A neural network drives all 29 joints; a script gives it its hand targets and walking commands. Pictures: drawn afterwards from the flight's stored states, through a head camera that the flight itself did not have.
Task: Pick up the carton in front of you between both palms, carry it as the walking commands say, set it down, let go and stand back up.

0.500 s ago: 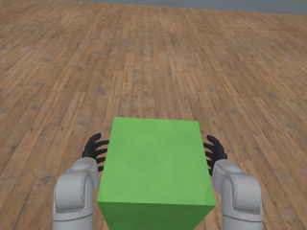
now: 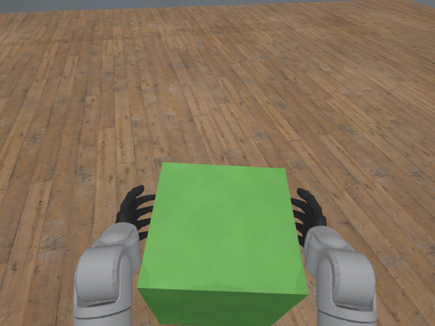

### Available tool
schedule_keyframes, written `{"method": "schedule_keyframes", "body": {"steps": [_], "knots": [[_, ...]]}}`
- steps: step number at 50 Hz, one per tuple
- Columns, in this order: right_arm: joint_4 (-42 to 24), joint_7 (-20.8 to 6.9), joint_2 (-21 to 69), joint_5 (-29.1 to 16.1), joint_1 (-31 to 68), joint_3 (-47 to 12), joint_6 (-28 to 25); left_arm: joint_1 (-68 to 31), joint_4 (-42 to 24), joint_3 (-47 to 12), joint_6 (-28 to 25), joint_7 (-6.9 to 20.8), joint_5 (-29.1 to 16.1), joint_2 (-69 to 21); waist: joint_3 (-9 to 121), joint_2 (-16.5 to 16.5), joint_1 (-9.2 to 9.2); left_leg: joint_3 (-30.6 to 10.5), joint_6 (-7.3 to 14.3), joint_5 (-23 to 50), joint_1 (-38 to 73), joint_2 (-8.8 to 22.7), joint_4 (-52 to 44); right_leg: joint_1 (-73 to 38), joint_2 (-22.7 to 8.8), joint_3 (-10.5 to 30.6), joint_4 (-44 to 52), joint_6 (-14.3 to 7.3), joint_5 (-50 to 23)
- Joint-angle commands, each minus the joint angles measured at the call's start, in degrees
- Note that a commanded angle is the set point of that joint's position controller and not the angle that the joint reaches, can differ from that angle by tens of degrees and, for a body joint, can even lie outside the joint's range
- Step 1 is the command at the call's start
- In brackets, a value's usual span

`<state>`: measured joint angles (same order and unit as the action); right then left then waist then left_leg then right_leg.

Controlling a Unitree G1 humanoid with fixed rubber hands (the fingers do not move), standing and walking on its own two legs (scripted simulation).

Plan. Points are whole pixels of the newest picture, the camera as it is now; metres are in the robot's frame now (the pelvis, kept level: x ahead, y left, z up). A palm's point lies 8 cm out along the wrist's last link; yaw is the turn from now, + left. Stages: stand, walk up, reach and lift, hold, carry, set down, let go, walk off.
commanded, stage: carry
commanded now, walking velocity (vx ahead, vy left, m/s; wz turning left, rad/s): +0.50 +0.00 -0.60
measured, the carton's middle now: (218, 250) +0.27 +0.01 +0.03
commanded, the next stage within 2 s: none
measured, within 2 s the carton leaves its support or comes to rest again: neither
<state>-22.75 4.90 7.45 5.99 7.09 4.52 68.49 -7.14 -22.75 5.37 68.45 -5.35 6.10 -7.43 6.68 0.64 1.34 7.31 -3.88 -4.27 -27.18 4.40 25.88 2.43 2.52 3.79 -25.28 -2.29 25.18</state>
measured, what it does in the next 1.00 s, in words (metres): walks ahead: right foot, then left foot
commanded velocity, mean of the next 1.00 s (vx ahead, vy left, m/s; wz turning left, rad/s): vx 0.50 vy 0.00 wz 0.32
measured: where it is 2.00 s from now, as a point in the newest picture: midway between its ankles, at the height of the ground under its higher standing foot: (205, 171)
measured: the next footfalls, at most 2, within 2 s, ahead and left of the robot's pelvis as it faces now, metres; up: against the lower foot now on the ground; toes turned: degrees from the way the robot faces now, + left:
right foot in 0.44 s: +0.40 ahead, -0.15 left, +0.00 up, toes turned -18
left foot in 0.92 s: +0.74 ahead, +0.06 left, +0.00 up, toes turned +17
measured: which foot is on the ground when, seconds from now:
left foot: down 0.00-0.46, up 0.48-0.90, down 0.92-1.00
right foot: down 0.00-0.02, up 0.04-0.42, down 0.44-0.94, up 0.96-1.00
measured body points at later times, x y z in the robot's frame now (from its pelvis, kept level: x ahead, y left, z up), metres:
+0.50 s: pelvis +0.30 -0.04 +0.00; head +0.30 -0.05 +0.45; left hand +0.59 +0.08 +0.07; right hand +0.56 -0.23 +0.07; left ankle +0.14 +0.11 -0.68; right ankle +0.36 -0.14 -0.73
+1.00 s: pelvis +0.63 -0.01 -0.01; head +0.62 -0.01 +0.44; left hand +0.89 +0.17 +0.07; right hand +0.92 -0.13 +0.07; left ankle +0.70 +0.05 -0.73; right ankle +0.43 -0.15 -0.63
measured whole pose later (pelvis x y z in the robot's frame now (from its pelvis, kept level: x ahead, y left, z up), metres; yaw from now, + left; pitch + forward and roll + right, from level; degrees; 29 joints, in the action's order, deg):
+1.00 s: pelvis +0.63 -0.01 -0.01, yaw +7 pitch +1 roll +2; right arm -17.7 5.0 7.9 6.7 10.9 5.9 70.2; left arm -9.8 -18.8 7.9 70.0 -5.0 6.6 -7.7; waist 2.2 1.6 -2.4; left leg 13.8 8.0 -11.0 -23.3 -2.5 32.8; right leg 7.9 -9.3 -7.6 -64.0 4.1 27.2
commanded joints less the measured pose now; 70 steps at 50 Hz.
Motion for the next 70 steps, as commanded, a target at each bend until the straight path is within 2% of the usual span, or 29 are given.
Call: {"method": "schedule_keyframes", "body": {"steps": [1, 2, 3, 5, 8, 14, 18, 21, 22, 23, 24, 25, 27, 30, 36, 39, 40, 43, 45, 46, 47, 48, 49, 51, 53, 54, 63, 67, 70], "knots": [[1.8, -13.2, 46.7, -20.3, 20.0, -37.5, 0.9, -25.8, -2.8, -40.2, 2.3, 15.4, -23.5, -44.3, 17.8, -14.8, -3.19, -23.0, 3.0, -13.5, 38.3, 17.4, -9.5, 24.3, -0.5, -7.7, -30.8, 0.1, -14.7], [3.7, -13.0, 46.7, -19.4, 20.8, -36.2, 0.7, -27.8, -2.5, -41.0, 3.0, 15.6, -24.1, -44.8, 17.9, -23.6, -2.34, -39.7, 9.9, -9.9, 41.1, 25.3, -13.7, 34.7, 1.4, -4.3, -40.1, -0.1, 1.7], [2.9, -13.1, 48.6, -20.0, 21.2, -36.2, 0.8, -28.7, -1.1, -41.0, 2.9, 15.9, -24.4, -46.2, 16.4, -14.4, -1.94, -34.8, 10.9, -12.1, 38.3, 25.0, -11.7, 35.8, -4.5, -1.0, -45.7, -1.3, 1.3], [1.3, -13.6, 52.3, -21.6, 25.9, -37.2, 0.5, -30.7, -0.7, -41.1, 2.2, 16.2, -25.0, -49.3, 12.2, -5.0, -1.99, -22.3, 8.6, -12.0, 30.8, 21.2, -13.9, 35.8, -8.2, -1.6, -43.9, -0.9, -4.7], [1.0, -14.4, 54.0, -23.3, 28.2, -38.3, 0.1, -32.0, -1.2, -41.6, 1.5, 15.5, -24.1, -50.8, 9.1, -8.2, -1.98, -9.6, 6.4, -11.4, 26.7, 18.4, -17.5, 33.7, -8.6, -4.7, -35.0, 0.4, -9.7], [0.4, -15.7, 50.3, -25.1, 27.3, -39.1, 1.6, -24.7, 2.2, -39.6, 1.5, 13.0, -19.8, -51.0, 6.3, -10.4, -2.33, -0.2, 8.1, 4.1, 28.7, 12.4, -16.9, 31.9, -5.9, -12.5, -12.8, 1.7, -16.0], [1.1, -16.6, 49.8, -25.4, 27.2, -39.2, 1.6, -24.4, 2.5, -39.1, 1.3, 12.6, -19.0, -51.5, 4.6, -11.9, -3.26, 1.3, 8.2, 13.8, 30.3, 11.3, -13.6, 26.6, -4.3, -16.4, -3.5, 1.9, -19.4], [0.2, -16.8, 50.3, -25.8, 28.4, -39.8, 1.2, -24.5, 2.3, -39.1, 0.8, 12.8, -19.6, -52.6, 9.4, -9.4, -1.22, 5.7, 5.5, 22.2, 25.6, 8.9, 0.2, 7.0, -2.1, -20.2, 4.0, 1.3, -20.0], [0.1, -16.7, 49.7, -25.5, 28.3, -39.9, 1.2, -23.4, 2.8, -38.7, 0.7, 13.0, -19.5, -52.6, 14.3, -6.2, 0.05, 6.5, 4.2, 14.1, 18.1, 6.8, 10.5, -6.3, -5.7, -16.9, 3.4, 1.2, -16.7], [-0.5, -16.7, 49.6, -25.3, 28.9, -40.3, 1.3, -21.8, 3.6, -38.1, 0.4, 13.2, -18.8, -51.9, 19.1, 7.4, 0.90, 6.3, 1.8, -4.4, 7.5, 2.3, 25.8, -14.7, -21.8, 5.9, 10.6, -1.1, -4.6], [-1.4, -16.8, 50.3, -25.6, 30.6, -41.0, 1.3, -23.5, 4.7, -37.6, -0.4, 13.4, -19.0, -52.4, 18.6, 18.1, 0.06, 1.0, 1.7, -23.5, -7.8, -2.6, 37.0, -21.4, -29.8, 22.0, 15.1, -7.7, -6.8], [-0.8, -16.8, 50.6, -25.3, 30.5, -41.2, 0.8, -24.6, 3.1, -38.7, -0.8, 13.7, -20.5, -54.4, 16.9, 12.2, -0.39, -5.3, 3.8, -23.9, -10.7, 1.3, 43.7, -19.5, -30.4, 18.2, 14.0, -7.5, -13.1], [-1.0, -16.6, 53.0, -24.9, 30.5, -41.3, -0.4, -26.6, 0.9, -39.8, -1.9, 14.2, -22.1, -57.2, 14.4, 3.3, -0.66, -8.0, 5.5, -17.6, -10.1, 4.0, 41.6, -13.0, -26.4, 5.7, 12.2, -4.4, -24.3], [-0.2, -15.4, 54.9, -23.5, 27.0, -41.8, -1.8, -25.6, 0.1, -40.6, -2.4, 15.1, -23.6, -57.6, 13.7, 7.4, -0.55, -5.0, 5.5, -11.1, -8.7, 2.7, 34.5, -12.1, -23.3, -6.0, 12.1, -0.7, -31.5], [-3.2, -12.6, 52.6, -20.7, 24.4, -41.4, -1.9, -25.5, -3.8, -41.1, -1.5, 16.5, -25.6, -52.7, 7.4, 8.1, -0.18, 0.3, 5.0, -2.9, -13.1, 0.7, 21.7, -12.7, -22.2, -16.5, 13.3, -1.8, -32.9], [-3.4, -12.3, 50.0, -20.7, 23.8, -40.6, -0.3, -25.0, -3.6, -40.3, -0.1, 16.3, -25.1, -49.4, 3.4, 7.7, -0.27, 5.0, 6.5, 1.6, -9.3, -1.3, 11.7, -11.1, -20.7, -21.8, 14.0, -1.0, -35.0], [-3.4, -12.3, 49.2, -20.8, 23.8, -40.4, 0.2, -24.7, -3.2, -39.9, 0.4, 16.2, -24.7, -48.5, 2.5, 8.2, -0.40, 6.1, 7.4, 2.8, -7.7, -2.1, 9.3, -11.3, -20.5, -23.3, 13.4, -0.3, -38.3], [-2.1, -13.0, 47.7, -21.4, 24.7, -39.8, 1.7, -25.1, -2.4, -38.9, 1.7, 15.8, -23.6, -46.4, 3.9, 11.4, -1.75, 9.1, 9.6, 3.0, 1.8, -6.4, 7.2, -12.2, -20.5, -27.0, 3.9, 1.9, -62.9], [-1.2, -13.4, 47.7, -21.7, 25.3, -39.4, 2.1, -26.7, -2.8, -38.9, 2.2, 15.8, -23.3, -46.0, 9.5, 10.8, -3.69, 10.9, 10.5, 2.7, 17.0, -9.9, 1.0, -9.4, -18.4, -28.8, -13.0, 3.3, -65.3], [-1.0, -13.6, 48.1, -21.6, 26.8, -39.2, 2.5, -28.2, -2.5, -39.0, 2.4, 15.9, -23.0, -45.6, 10.5, 6.5, -5.00, 6.4, 10.1, -1.9, 26.0, -7.9, -1.3, -1.6, -16.7, -27.2, -25.6, 4.3, -51.9], [0.4, -14.0, 47.2, -21.6, 27.3, -38.5, 2.8, -28.6, -1.9, -39.2, 2.9, 15.7, -23.1, -46.5, 11.8, -7.5, -3.29, -18.8, 16.5, -0.5, 36.7, 7.6, -1.8, 15.8, -11.5, -22.0, -39.1, 6.7, -19.8], [2.4, -14.5, 48.0, -22.2, 27.4, -38.8, 2.6, -28.0, -1.0, -38.6, 3.0, 15.5, -22.4, -46.3, 15.4, -13.3, -3.21, -40.2, 23.9, -2.3, 43.4, 15.6, -10.7, 28.4, -4.4, -12.7, -51.2, 8.0, 5.9], [2.1, -14.9, 49.2, -23.7, 28.4, -39.8, 2.3, -28.1, 0.6, -38.1, 2.6, 15.3, -21.8, -47.6, 12.1, -7.5, -3.03, -35.7, 23.0, 4.7, 41.4, 16.2, -12.6, 32.6, -7.0, -6.4, -54.5, 6.3, 4.0], [1.3, -15.5, 53.6, -24.8, 30.4, -40.3, 1.2, -29.3, 0.7, -38.7, 1.5, 15.2, -22.0, -52.1, 11.7, -2.2, -2.57, -23.8, 18.3, 17.0, 34.4, 14.0, -10.1, 31.1, -10.7, -3.8, -48.6, 3.3, -1.9], [0.5, -15.8, 55.8, -25.3, 30.7, -40.9, 0.3, -29.1, 1.0, -39.5, 0.2, 15.1, -22.2, -55.1, 13.6, -2.6, -1.93, -15.9, 14.4, 13.7, 30.7, 11.3, -11.4, 26.6, -11.4, -4.1, -40.0, 2.5, -7.0], [0.2, -15.9, 56.0, -25.3, 30.1, -40.8, -0.1, -28.4, 1.1, -39.9, -0.4, 15.0, -22.2, -55.9, 14.3, -4.0, -1.89, -14.1, 14.0, 12.7, 30.6, 10.7, -12.3, 26.3, -10.7, -5.2, -37.5, 2.6, -8.1], [-2.1, -15.4, 51.0, -23.0, 24.6, -38.2, -0.4, -27.6, -3.5, -42.7, -0.7, 13.8, -23.2, -52.8, 7.6, -7.7, -2.42, -5.7, 12.2, 20.1, 37.6, 7.1, -15.1, 37.0, -8.5, -11.5, -16.2, 4.7, -19.9], [-0.8, -14.8, 48.3, -21.6, 23.2, -37.2, 1.1, -27.3, -2.8, -42.1, 1.2, 14.1, -23.3, -49.7, 3.0, -8.5, -2.98, -3.6, 11.9, 26.6, 36.8, 6.7, -14.7, 33.7, -5.9, -15.0, -6.3, 3.1, -24.4], [-0.7, -14.6, 47.6, -21.7, 24.6, -37.3, 1.9, -27.2, -1.5, -41.1, 2.2, 14.3, -23.3, -48.7, 4.8, -10.2, -2.26, -1.1, 9.8, 40.7, 36.1, 7.0, -8.1, 22.1, -2.9, -17.2, -1.2, 1.1, -25.2]]}}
